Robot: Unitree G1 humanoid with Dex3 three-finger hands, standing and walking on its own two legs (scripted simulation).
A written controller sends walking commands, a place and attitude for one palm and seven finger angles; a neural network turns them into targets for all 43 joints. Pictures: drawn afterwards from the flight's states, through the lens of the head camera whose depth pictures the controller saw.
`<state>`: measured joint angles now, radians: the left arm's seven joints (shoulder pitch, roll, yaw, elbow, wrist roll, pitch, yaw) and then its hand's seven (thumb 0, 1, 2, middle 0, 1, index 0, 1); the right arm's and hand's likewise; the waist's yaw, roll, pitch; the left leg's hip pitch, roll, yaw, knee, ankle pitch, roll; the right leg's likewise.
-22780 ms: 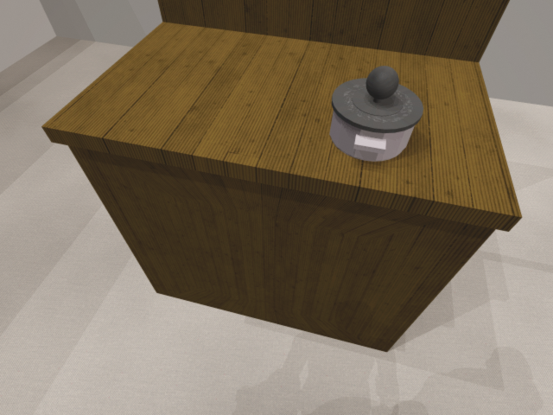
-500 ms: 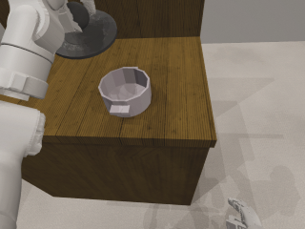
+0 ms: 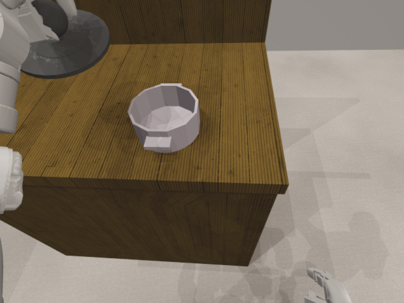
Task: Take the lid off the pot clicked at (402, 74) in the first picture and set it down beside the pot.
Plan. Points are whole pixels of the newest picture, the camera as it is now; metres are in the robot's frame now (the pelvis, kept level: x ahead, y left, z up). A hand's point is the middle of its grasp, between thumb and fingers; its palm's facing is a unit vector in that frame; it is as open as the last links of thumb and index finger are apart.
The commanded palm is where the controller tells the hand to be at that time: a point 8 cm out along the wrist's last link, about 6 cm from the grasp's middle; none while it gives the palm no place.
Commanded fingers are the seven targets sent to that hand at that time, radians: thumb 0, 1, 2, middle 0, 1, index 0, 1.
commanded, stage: move the lid sideways beside the pot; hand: left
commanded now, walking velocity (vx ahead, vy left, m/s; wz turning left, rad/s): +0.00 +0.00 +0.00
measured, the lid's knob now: (48, 18) +0.48 +0.25 +0.31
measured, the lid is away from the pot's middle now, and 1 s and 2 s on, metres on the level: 0.15 0.24 0.22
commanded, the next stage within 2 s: lower the lid onto the table in 0.82 s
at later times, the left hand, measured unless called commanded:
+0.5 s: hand (3, 26) +0.44 +0.30 +0.31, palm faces -0.12 -0.08 -0.99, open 8.3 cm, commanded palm +0.43 +0.31 +0.39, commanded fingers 0.00 0.50 1.14 -0.84 -0.94 -0.85 -0.96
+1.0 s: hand out of the picture +0.45 +0.32 +0.31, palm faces -0.13 -0.10 -0.99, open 8.3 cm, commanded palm +0.43 +0.33 +0.39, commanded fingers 0.00 0.50 1.14 -0.84 -0.94 -0.85 -0.96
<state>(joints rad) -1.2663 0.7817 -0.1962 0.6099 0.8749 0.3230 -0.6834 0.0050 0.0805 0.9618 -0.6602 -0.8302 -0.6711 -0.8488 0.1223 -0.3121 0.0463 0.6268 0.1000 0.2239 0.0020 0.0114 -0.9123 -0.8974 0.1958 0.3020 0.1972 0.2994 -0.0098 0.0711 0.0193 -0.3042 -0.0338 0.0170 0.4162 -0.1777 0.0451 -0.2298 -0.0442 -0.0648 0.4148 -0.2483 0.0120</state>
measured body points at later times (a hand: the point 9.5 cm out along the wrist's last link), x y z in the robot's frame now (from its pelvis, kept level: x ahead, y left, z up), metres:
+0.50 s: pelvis +0.00 +0.01 +0.00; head +0.06 -0.01 +0.45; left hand +0.45 +0.30 +0.37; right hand +0.14 -0.24 -0.13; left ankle +0.02 +0.09 -0.74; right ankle -0.03 -0.13 -0.74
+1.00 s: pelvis +0.00 +0.01 +0.00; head +0.07 -0.01 +0.45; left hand +0.45 +0.32 +0.36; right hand +0.13 -0.25 -0.13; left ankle +0.02 +0.09 -0.74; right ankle -0.03 -0.13 -0.74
